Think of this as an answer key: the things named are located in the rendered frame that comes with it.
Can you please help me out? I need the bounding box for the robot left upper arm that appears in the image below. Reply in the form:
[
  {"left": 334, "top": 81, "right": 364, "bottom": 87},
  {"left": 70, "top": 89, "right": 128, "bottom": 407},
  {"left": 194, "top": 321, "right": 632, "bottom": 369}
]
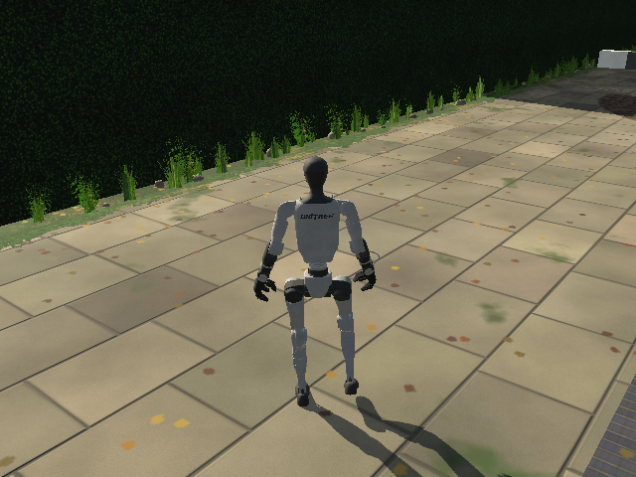
[{"left": 268, "top": 201, "right": 296, "bottom": 255}]

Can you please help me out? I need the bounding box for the robot right hand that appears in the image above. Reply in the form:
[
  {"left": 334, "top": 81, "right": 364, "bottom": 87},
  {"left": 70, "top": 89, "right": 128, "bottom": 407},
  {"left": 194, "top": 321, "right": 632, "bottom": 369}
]
[{"left": 353, "top": 271, "right": 376, "bottom": 291}]

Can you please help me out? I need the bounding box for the right robot forearm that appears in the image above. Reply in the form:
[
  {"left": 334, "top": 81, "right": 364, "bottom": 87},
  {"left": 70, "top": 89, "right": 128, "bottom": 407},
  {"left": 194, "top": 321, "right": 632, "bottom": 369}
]
[{"left": 356, "top": 239, "right": 375, "bottom": 275}]

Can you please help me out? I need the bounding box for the robot left hand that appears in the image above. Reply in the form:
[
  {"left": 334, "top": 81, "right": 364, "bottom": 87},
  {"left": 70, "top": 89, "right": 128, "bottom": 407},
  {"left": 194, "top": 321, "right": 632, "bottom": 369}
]
[{"left": 253, "top": 278, "right": 276, "bottom": 302}]

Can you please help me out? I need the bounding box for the robot left thigh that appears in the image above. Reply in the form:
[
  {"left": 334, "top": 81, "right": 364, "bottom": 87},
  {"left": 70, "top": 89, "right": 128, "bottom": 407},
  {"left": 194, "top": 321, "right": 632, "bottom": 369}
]
[{"left": 284, "top": 277, "right": 307, "bottom": 347}]

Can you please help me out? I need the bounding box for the robot right upper arm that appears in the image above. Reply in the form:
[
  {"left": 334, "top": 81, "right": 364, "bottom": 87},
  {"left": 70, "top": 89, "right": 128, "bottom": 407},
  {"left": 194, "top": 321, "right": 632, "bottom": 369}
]
[{"left": 337, "top": 199, "right": 366, "bottom": 254}]

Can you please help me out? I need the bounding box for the left robot forearm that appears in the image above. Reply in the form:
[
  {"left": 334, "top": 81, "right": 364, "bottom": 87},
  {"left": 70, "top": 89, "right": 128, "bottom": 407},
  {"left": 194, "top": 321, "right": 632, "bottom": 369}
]
[{"left": 256, "top": 240, "right": 277, "bottom": 282}]

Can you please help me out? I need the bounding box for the humanoid robot head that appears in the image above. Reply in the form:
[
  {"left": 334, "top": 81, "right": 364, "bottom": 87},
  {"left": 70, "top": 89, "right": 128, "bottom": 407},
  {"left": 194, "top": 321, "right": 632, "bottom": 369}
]
[{"left": 299, "top": 156, "right": 334, "bottom": 204}]

